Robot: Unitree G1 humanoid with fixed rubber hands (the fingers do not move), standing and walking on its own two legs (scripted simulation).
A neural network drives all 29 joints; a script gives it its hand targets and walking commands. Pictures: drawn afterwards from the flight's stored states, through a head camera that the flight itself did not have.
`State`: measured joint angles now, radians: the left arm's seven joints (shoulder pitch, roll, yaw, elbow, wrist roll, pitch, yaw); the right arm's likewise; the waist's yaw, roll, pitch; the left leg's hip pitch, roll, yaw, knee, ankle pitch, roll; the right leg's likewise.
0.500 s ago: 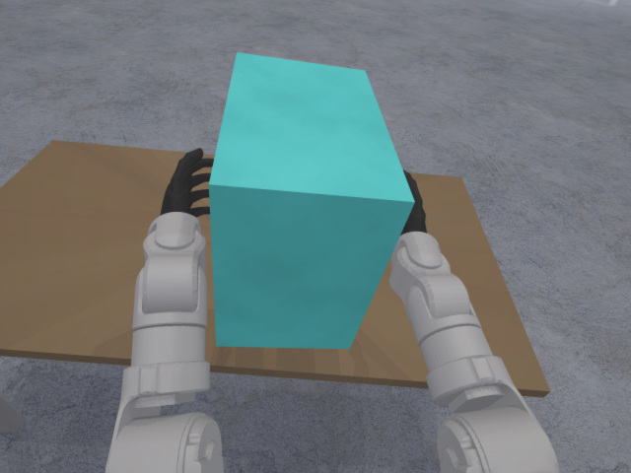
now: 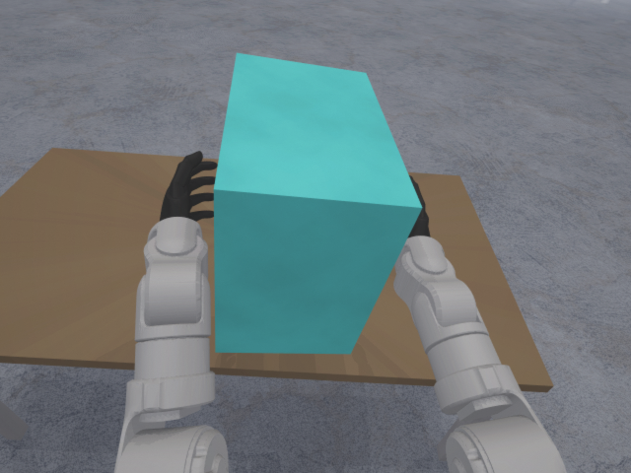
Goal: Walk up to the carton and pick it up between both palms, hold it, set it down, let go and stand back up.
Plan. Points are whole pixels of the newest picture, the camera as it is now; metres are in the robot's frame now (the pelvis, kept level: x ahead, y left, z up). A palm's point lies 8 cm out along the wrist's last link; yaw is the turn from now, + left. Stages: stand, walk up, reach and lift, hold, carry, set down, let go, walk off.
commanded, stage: hold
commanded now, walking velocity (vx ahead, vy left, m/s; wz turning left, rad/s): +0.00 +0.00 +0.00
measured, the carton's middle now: (294, 205) +0.43 +0.00 +0.14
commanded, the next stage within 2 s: none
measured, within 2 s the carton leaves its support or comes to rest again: neither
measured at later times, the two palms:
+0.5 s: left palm (175, 215) +0.35 +0.14 +0.20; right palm (411, 225) +0.34 -0.13 +0.18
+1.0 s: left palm (171, 221) +0.35 +0.15 +0.19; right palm (403, 229) +0.35 -0.13 +0.17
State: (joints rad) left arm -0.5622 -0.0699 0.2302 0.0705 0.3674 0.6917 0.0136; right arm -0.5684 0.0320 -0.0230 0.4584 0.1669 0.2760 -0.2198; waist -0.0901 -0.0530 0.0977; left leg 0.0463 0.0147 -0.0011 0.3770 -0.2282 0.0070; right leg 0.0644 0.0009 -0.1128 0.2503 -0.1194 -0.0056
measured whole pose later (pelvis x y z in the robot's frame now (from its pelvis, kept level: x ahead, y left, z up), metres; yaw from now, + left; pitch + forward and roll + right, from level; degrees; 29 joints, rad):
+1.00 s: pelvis -0.01 -0.01 +0.00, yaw +1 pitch -11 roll -1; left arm -0.60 -0.05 0.28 0.10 0.38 0.71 -0.03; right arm -0.62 0.07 -0.06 0.49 0.13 0.30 -0.23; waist -0.08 -0.06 0.10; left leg 0.03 0.01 -0.02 0.36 -0.21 0.00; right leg 0.04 0.00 -0.13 0.26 -0.12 -0.02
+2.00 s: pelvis -0.01 -0.01 +0.00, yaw +1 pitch -11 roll -1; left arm -0.62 -0.05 0.29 0.13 0.37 0.70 -0.02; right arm -0.66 0.07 -0.07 0.53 0.12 0.28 -0.22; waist -0.08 -0.06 0.09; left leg 0.02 0.02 -0.01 0.36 -0.20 0.00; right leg 0.02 0.00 -0.12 0.29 -0.12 -0.02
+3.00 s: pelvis +0.00 +0.00 +0.00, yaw +1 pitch -11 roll -1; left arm -0.57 -0.06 0.26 0.07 0.38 0.70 -0.02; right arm -0.60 0.05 -0.04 0.49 0.13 0.24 -0.22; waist -0.08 -0.05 0.12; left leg 0.05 0.01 -0.01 0.36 -0.21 0.01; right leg 0.07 0.00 -0.12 0.25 -0.12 -0.01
